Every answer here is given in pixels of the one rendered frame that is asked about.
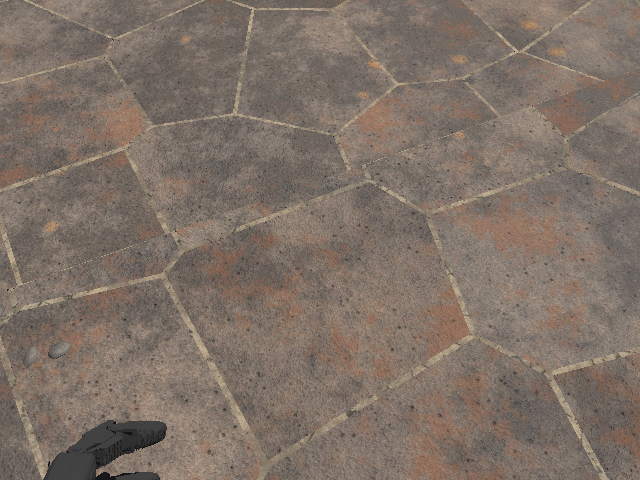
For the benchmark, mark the robot left hand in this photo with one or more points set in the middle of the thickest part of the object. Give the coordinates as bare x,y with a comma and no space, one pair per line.
103,444

